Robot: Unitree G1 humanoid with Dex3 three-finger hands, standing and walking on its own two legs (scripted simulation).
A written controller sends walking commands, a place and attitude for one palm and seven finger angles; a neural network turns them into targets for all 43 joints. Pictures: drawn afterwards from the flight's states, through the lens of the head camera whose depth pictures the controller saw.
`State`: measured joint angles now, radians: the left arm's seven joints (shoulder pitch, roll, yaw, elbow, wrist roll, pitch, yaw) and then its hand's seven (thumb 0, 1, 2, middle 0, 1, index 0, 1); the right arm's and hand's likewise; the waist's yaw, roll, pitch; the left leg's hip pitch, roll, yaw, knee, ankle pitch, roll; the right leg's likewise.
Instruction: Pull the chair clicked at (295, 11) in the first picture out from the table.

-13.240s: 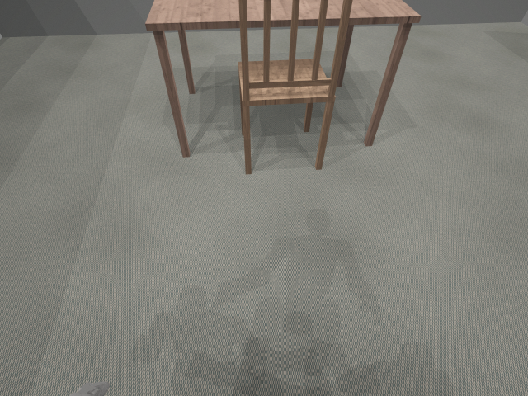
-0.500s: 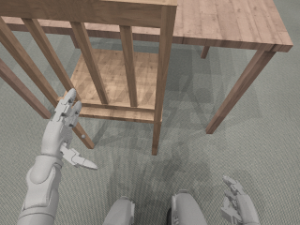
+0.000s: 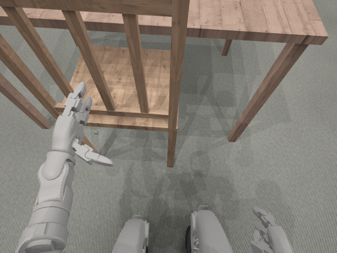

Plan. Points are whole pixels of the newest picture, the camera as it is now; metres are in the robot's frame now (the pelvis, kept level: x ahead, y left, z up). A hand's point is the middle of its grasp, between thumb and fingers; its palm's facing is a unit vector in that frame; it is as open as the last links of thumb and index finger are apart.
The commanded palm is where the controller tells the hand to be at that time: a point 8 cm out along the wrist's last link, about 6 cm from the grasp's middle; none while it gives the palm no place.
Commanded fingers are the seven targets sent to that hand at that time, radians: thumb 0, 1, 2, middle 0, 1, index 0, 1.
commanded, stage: aim the fingers beside a spindle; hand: left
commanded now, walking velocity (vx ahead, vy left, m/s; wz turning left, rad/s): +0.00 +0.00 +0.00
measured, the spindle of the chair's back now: (96, 72) +0.53 +0.19 +0.06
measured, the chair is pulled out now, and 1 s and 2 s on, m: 0.00 0.00 0.00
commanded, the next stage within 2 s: push the fingers through the gap in 0.66 s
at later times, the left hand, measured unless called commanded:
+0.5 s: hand (95, 132) +0.38 +0.18 +0.03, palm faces -0.07 -1.00 -0.05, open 16.9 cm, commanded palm +0.36 +0.23 +0.03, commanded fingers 0.00 -0.50 0.30 -0.06 -0.08 -0.06 -0.08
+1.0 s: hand (97, 124) +0.40 +0.17 +0.03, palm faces -0.07 -1.00 -0.06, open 17.0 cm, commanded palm +0.38 +0.23 +0.03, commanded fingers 0.00 -0.50 0.30 -0.06 -0.08 -0.06 -0.08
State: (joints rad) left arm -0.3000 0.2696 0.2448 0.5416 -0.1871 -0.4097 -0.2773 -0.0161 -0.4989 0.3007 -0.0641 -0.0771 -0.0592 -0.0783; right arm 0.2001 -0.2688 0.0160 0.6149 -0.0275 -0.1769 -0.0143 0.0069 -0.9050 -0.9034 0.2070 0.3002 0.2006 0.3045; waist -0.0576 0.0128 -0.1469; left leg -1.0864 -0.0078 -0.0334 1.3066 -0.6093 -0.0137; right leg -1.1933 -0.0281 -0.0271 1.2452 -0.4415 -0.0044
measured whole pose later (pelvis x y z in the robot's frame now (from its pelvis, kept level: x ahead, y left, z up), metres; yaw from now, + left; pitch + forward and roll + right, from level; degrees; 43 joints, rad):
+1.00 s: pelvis +0.00 +0.01 -0.01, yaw +0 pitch +23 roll -1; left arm -0.43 0.29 0.25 0.67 -0.16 -0.46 -0.26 -0.02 -0.50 0.30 -0.06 -0.08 -0.06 -0.08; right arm 0.19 -0.27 0.02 0.63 -0.03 -0.13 -0.01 0.01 -0.91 -0.90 0.21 0.30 0.20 0.30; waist -0.07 0.01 -0.15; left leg -1.13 -0.01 -0.04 1.34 -0.61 -0.01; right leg -1.23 -0.03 -0.03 1.26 -0.44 0.00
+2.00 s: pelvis -0.01 +0.01 -0.02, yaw -1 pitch +27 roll -1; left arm -0.84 0.43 0.38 1.10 -0.07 -0.49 -0.24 -0.02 -0.50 0.30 -0.06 -0.08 -0.06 -0.08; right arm 0.29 -0.28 0.02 0.66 -0.06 -0.08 0.03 0.00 -0.91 -0.90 0.21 0.30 0.20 0.30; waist -0.16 0.02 -0.14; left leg -1.23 0.00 -0.03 1.36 -0.60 0.00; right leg -1.33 -0.02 -0.02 1.27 -0.41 0.01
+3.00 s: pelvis -0.01 +0.01 -0.01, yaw -1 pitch +27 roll -2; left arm -0.84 0.43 0.36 1.10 -0.08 -0.48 -0.22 -0.02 -0.25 0.41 -0.39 -1.09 -0.36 -1.09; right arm 0.29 -0.27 0.03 0.65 -0.06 -0.04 0.04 0.00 -0.91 -0.90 0.21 0.30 0.20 0.30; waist -0.17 0.02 -0.14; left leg -1.24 0.00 -0.04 1.36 -0.60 0.00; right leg -1.33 -0.02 -0.03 1.26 -0.41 0.01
